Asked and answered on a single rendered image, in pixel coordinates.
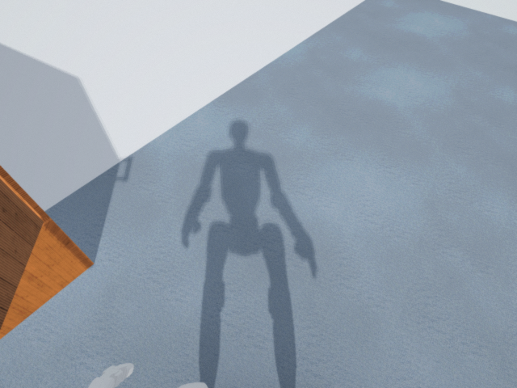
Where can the cupboard door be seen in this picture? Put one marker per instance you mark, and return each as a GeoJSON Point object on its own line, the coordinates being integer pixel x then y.
{"type": "Point", "coordinates": [19, 230]}

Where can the left robot hand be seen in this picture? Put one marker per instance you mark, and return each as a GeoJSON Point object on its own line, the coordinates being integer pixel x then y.
{"type": "Point", "coordinates": [112, 376]}

